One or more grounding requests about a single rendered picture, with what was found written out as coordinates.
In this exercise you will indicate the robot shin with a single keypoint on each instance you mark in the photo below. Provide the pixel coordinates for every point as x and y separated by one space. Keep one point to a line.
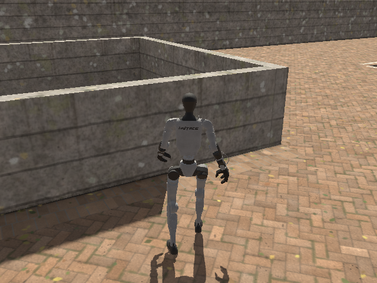
172 224
199 208

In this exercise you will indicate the left robot hand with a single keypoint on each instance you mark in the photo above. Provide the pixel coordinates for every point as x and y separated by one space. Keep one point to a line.
162 159

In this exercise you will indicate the robot left shin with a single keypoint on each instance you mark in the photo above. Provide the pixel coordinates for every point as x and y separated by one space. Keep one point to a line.
172 224

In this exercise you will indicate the robot right forearm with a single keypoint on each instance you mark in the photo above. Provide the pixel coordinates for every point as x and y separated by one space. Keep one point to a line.
219 158

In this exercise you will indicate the robot right upper arm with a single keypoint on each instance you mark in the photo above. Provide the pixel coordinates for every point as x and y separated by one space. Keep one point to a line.
210 134

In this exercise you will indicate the robot right shin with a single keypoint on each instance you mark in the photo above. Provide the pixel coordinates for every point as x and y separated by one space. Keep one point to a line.
199 208

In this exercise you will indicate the robot left upper arm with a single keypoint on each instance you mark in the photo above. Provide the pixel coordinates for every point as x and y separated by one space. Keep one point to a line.
171 123

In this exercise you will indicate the robot left forearm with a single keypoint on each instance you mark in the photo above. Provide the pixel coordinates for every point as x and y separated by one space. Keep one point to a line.
160 150

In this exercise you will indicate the right robot hand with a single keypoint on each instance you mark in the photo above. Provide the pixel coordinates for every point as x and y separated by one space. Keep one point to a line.
225 175

